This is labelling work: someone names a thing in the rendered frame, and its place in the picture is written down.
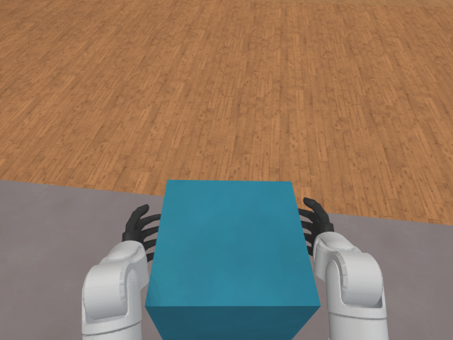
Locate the robot right forearm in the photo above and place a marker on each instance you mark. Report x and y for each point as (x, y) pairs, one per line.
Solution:
(354, 289)

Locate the right robot hand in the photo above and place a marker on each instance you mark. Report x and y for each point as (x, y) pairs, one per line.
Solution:
(320, 221)

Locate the robot left forearm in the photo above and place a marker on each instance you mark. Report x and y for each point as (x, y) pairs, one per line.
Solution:
(111, 297)

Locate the left robot hand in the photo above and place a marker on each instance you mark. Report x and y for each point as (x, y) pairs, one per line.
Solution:
(134, 226)

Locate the carton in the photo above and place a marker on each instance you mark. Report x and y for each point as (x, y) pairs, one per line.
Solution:
(230, 263)

